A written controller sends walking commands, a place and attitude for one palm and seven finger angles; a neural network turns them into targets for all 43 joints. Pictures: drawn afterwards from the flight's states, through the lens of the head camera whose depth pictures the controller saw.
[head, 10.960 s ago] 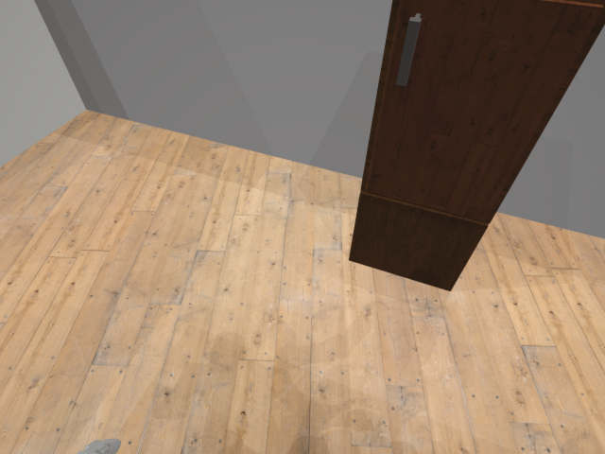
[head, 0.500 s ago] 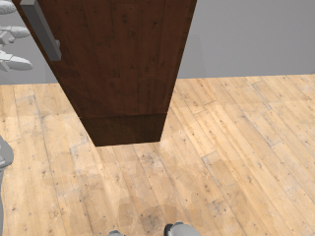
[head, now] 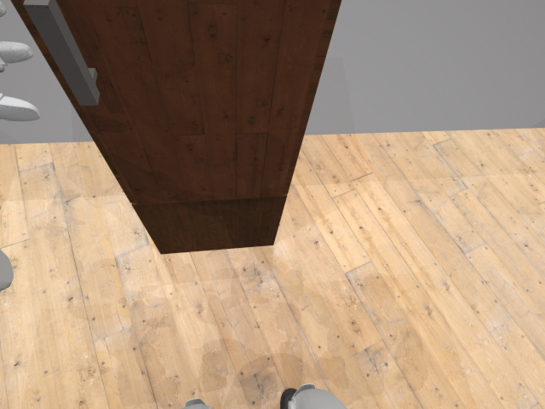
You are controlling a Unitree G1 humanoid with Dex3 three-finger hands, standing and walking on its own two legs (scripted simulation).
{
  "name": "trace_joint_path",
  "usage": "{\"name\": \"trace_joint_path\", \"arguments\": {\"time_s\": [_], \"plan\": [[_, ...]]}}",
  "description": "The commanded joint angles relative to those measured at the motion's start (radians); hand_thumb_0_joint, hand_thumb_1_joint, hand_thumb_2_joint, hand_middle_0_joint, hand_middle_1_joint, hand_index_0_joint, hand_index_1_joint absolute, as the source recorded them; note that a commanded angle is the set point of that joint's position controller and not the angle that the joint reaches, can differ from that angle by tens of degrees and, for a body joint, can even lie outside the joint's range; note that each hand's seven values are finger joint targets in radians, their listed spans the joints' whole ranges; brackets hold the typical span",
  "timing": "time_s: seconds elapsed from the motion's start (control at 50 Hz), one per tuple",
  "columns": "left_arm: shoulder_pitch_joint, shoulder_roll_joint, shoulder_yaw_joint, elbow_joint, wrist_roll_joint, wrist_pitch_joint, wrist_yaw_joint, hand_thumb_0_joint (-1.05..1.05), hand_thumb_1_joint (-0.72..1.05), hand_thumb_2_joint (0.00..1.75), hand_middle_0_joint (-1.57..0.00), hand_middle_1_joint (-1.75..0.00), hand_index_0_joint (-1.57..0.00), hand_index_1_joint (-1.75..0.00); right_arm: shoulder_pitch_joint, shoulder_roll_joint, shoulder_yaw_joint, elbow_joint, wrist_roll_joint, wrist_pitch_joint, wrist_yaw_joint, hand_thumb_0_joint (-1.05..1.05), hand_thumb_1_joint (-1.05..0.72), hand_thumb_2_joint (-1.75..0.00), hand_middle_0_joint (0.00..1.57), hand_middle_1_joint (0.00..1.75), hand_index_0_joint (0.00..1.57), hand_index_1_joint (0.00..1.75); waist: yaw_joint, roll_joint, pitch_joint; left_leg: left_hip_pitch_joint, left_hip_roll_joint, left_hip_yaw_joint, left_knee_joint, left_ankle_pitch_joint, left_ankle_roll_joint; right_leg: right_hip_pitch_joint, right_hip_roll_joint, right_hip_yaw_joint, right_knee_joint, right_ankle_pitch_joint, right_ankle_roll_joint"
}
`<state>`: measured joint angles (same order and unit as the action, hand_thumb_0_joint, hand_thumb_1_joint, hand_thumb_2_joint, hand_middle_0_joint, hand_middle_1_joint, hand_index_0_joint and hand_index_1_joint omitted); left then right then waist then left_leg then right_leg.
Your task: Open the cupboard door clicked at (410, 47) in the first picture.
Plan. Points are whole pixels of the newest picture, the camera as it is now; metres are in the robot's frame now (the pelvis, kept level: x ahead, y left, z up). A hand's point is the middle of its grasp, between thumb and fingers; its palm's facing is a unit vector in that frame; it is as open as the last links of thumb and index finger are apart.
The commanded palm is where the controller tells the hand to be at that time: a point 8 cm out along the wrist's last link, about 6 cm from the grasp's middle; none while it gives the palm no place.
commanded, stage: move the hooked fingers beside the handle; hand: left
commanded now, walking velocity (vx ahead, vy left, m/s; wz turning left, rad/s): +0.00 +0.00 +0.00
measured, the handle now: (70, 45) +0.57 +0.21 +0.15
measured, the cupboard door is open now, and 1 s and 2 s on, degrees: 0 0 3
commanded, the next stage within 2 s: slide the fingers in behind the handle in 0.38 s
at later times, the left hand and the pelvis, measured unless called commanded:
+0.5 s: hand (9, 65) +0.53 +0.27 +0.15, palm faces +0.00 -1.00 +0.02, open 14.0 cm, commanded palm +0.52 +0.31 +0.15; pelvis -0.01 +0.01 -0.01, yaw +0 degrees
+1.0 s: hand (28, 68) +0.53 +0.25 +0.15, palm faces +0.04 -1.00 +0.00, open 14.3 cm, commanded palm +0.51 +0.27 +0.15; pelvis +0.00 +0.00 +0.00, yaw +1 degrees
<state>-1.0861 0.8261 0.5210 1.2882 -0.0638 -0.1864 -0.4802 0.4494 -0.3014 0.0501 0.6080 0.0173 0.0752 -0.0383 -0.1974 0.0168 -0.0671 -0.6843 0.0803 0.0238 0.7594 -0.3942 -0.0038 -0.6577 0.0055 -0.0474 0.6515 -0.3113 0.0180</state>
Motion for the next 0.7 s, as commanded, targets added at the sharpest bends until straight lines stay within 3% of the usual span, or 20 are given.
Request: {"name": "trace_joint_path", "arguments": {"time_s": [0.0, 0.04, 0.1, 0.12, 0.14, 0.18, 0.26, 0.3, 0.34, 0.36, 0.4, 0.42, 0.44, 0.48, 0.52, 0.56, 0.62, 0.64, 0.66, 0.68], "plan": [[-0.442, 0.29, -0.02, -0.149, -0.02, -0.037, -0.019, 0.0, -0.5, 0.3, -0.3, -1.2, -0.3, -1.2, 0.174, -0.193, -0.065, -0.027, 0.001, -0.007, -0.025, 0.0, -0.9, -0.9, 0.2, 0.3, 0.2, 0.3, -0.01, 0.149, -0.389, 0.284, -0.051, -0.041, -0.03, 0.467, 0.039, 0.155, 0.039, 0.004, -0.021, 0.421, -0.02], [-0.494, 0.27, -0.044, -0.168, -0.019, -0.037, -0.019, 0.0, -0.5, 0.3, -0.3, -1.2, -0.3, -1.2, 0.176, -0.192, -0.062, -0.025, -0.002, -0.011, -0.03, 0.0, -0.9, -0.9, 0.2, 0.3, 0.2, 0.3, -0.025, 0.181, -0.409, 0.31, -0.05, -0.044, -0.027, 0.472, 0.037, 0.133, 0.039, 0.004, -0.021, 0.407, -0.02], [-0.512, 0.284, -0.033, -0.154, -0.024, -0.047, -0.015, 0.0, -0.5, 0.3, -0.3, -1.2, -0.3, -1.2, 0.183, -0.195, -0.06, -0.021, -0.006, -0.019, -0.034, 0.0, -0.9, -0.9, 0.2, 0.3, 0.2, 0.3, -0.036, 0.143, -0.409, 0.296, -0.045, -0.053, -0.021, 0.455, 0.038, 0.124, 0.04, 0.003, -0.017, 0.387, -0.02], [-0.533, 0.275, -0.033, -0.174, -0.031, -0.059, -0.015, 0.0, -0.5, 0.3, -0.3, -1.2, -0.3, -1.2, 0.185, -0.194, -0.059, -0.019, -0.008, -0.022, -0.036, 0.0, -0.9, -0.9, 0.2, 0.3, 0.2, 0.3, -0.037, 0.175, -0.426, 0.319, -0.045, -0.051, -0.017, 0.488, 0.036, 0.123, 0.041, 0.004, -0.012, 0.408, -0.024], [-0.548, 0.303, -0.017, -0.199, -0.026, -0.068, -0.016, 0.0, -0.5, 0.3, -0.3, -1.2, -0.3, -1.2, 0.188, -0.195, -0.061, -0.018, -0.01, -0.022, -0.034, 0.0, -0.9, -0.9, 0.2, 0.3, 0.2, 0.3, -0.027, 0.214, -0.479, 0.344, -0.044, -0.054, -0.009, 0.514, 0.031, 0.132, 0.04, 0.006, -0.004, 0.42, -0.024], [-0.516, 0.307, -0.012, -0.166, -0.023, -0.065, -0.016, 0.0, -0.5, 0.3, -0.3, -1.2, -0.3, -1.2, 0.187, -0.193, -0.06, -0.018, -0.009, -0.022, -0.032, 0.0, -0.9, -0.9, 0.2, 0.3, 0.2, 0.3, -0.025, 0.188, -0.464, 0.324, -0.044, -0.055, -0.004, 0.501, 0.031, 0.126, 0.041, 0.003, -0.003, 0.408, -0.023], [-0.543, 0.287, -0.042, -0.137, -0.008, -0.05, -0.007, 0.0, -0.5, 0.3, -0.3, -1.2, -0.3, -1.2, 0.187, -0.193, -0.055, -0.019, -0.008, -0.022, -0.033, 0.0, -0.9, -0.9, 0.2, 0.3, 0.2, 0.3, -0.039, 0.202, -0.422, 0.304, -0.041, -0.059, -0.006, 0.469, 0.031, 0.084, 0.042, -0.002, -0.004, 0.364, -0.022], [-0.54, 0.336, -0.004, -0.162, 0.0, -0.055, 0.002, 0.0, -0.5, 0.3, -0.3, -1.2, -0.3, -1.2, 0.201, -0.196, -0.056, -0.021, -0.012, -0.024, -0.03, 0.0, -0.9, -0.9, 0.2, 0.3, 0.2, 0.3, -0.023, 0.206, -0.47, 0.316, -0.04, -0.066, -0.003, 0.496, 0.028, 0.105, 0.043, -0.003, 0.005, 0.374, -0.024], [-0.546, 0.336, 0.001, -0.197, 0.001, -0.066, 0.005, 0.0, -0.5, 0.3, -0.3, -1.2, -0.3, -1.2, 0.205, -0.193, -0.057, -0.025, -0.015, -0.021, -0.026, 0.0, -0.9, -0.9, 0.2, 0.3, 0.2, 0.3, -0.017, 0.253, -0.512, 0.363, -0.037, -0.071, 0.002, 0.553, 0.021, 0.094, 0.045, -0.006, 0.012, 0.389, -0.027], [-0.546, 0.306, -0.017, -0.18, 0.001, -0.063, 0.007, 0.0, -0.5, 0.3, -0.3, -1.2, -0.3, -1.2, 0.204, -0.191, -0.058, -0.022, -0.016, -0.02, -0.023, 0.0, -0.9, -0.9, 0.2, 0.3, 0.2, 0.3, -0.026, 0.247, -0.485, 0.361, -0.035, -0.071, 0.005, 0.547, 0.02, 0.072, 0.048, -0.009, 0.009, 0.377, -0.026], [-0.539, 0.3, -0.018, -0.158, -0.002, -0.057, 0.011, 0.0, -0.5, 0.3, -0.3, -1.2, -0.3, -1.2, 0.207, -0.194, -0.06, -0.019, -0.016, -0.019, -0.021, 0.0, -0.9, -0.9, 0.2, 0.3, 0.2, 0.3, -0.033, 0.201, -0.453, 0.332, -0.033, -0.071, -0.001, 0.5, 0.025, 0.072, 0.051, -0.011, 0.001, 0.351, -0.023], [-0.543, 0.3, -0.014, -0.166, -0.007, -0.061, 0.01, 0.0, -0.5, 0.3, -0.3, -1.2, -0.3, -1.2, 0.212, -0.195, -0.059, -0.019, -0.016, -0.019, -0.025, 0.0, -0.9, -0.9, 0.2, 0.3, 0.2, 0.3, -0.033, 0.195, -0.457, 0.337, -0.033, -0.075, -0.004, 0.52, 0.025, 0.076, 0.051, -0.015, 0.004, 0.361, -0.027], [-0.537, 0.336, 0.01, -0.173, -0.001, -0.059, 0.011, 0.0, -0.5, 0.3, -0.3, -1.2, -0.3, -1.2, 0.215, -0.197, -0.06, -0.019, -0.016, -0.019, -0.024, 0.0, -0.9, -0.9, 0.2, 0.3, 0.2, 0.3, -0.02, 0.226, -0.487, 0.346, -0.034, -0.072, -0.001, 0.522, 0.024, 0.081, 0.05, -0.009, 0.006, 0.361, -0.025], [-0.535, 0.288, -0.022, -0.184, 0.002, -0.055, 0.013, 0.0, -0.5, 0.3, -0.3, -1.2, -0.3, -1.2, 0.22, -0.19, -0.062, -0.016, -0.019, -0.018, -0.019, 0.0, -0.9, -0.9, 0.2, 0.3, 0.2, 0.3, -0.024, 0.249, -0.478, 0.367, -0.03, -0.075, -0.002, 0.553, 0.018, 0.063, 0.051, -0.016, 0.005, 0.363, -0.026], [-0.497, 0.263, -0.021, -0.193, -0.008, -0.054, 0.017, 0.0, -0.5, 0.3, -0.3, -1.2, -0.3, -1.2, 0.226, -0.189, -0.064, -0.018, -0.022, -0.017, -0.016, 0.0, -0.9, -0.9, 0.2, 0.3, 0.2, 0.3, -0.02, 0.228, -0.488, 0.378, -0.028, -0.074, 0.001, 0.593, 0.019, 0.072, 0.054, -0.017, 0.007, 0.386, -0.029], [-0.504, 0.275, -0.009, -0.177, -0.009, -0.046, 0.022, 0.0, -0.5, 0.3, -0.3, -1.2, -0.3, -1.2, 0.23, -0.19, -0.065, -0.013, -0.022, -0.014, -0.012, 0.0, -0.9, -0.9, 0.2, 0.3, 0.2, 0.3, -0.021, 0.198, -0.466, 0.345, -0.029, -0.071, -0.003, 0.562, 0.022, 0.089, 0.056, -0.018, 0.005, 0.391, -0.027], [-0.493, 0.271, -0.007, -0.175, -0.005, -0.04, 0.036, 0.0, -0.5, 0.3, -0.3, -1.2, -0.3, -1.2, 0.229, -0.189, -0.064, -0.019, -0.022, -0.013, -0.01, 0.0, -0.9, -0.9, 0.2, 0.3, 0.2, 0.3, -0.02, 0.191, -0.443, 0.314, -0.034, -0.063, -0.008, 0.53, 0.028, 0.097, 0.054, -0.015, 0.002, 0.386, -0.029], [-0.516, 0.293, -0.001, -0.196, 0.001, -0.044, 0.043, 0.0, -0.5, 0.3, -0.3, -1.2, -0.3, -1.2, 0.23, -0.189, -0.065, -0.017, -0.021, -0.012, -0.01, 0.0, -0.9, -0.9, 0.2, 0.3, 0.2, 0.3, -0.019, 0.199, -0.455, 0.318, -0.033, -0.065, -0.009, 0.532, 0.026, 0.104, 0.053, -0.013, 0.004, 0.392, -0.026], [-0.512, 0.268, -0.014, -0.208, 0.003, -0.047, 0.047, 0.0, -0.5, 0.3, -0.3, -1.2, -0.3, -1.2, 0.229, -0.186, -0.068, -0.02, -0.022, -0.013, -0.007, 0.0, -0.9, -0.9, 0.2, 0.3, 0.2, 0.3, -0.017, 0.221, -0.466, 0.328, -0.036, -0.061, -0.008, 0.536, 0.025, 0.105, 0.053, -0.012, 0.004, 0.396, -0.027], [-0.498, 0.27, -0.007, -0.21, 0.003, -0.05, 0.051, 0.0, -0.5, 0.3, -0.3, -1.2, -0.3, -1.2, 0.232, -0.185, -0.069, -0.019, -0.024, -0.013, -0.005, 0.0, -0.9, -0.9, 0.2, 0.3, 0.2, 0.3, -0.015, 0.199, -0.473, 0.329, -0.034, -0.063, -0.006, 0.541, 0.026, 0.113, 0.054, -0.013, 0.006, 0.4, -0.028]]}}
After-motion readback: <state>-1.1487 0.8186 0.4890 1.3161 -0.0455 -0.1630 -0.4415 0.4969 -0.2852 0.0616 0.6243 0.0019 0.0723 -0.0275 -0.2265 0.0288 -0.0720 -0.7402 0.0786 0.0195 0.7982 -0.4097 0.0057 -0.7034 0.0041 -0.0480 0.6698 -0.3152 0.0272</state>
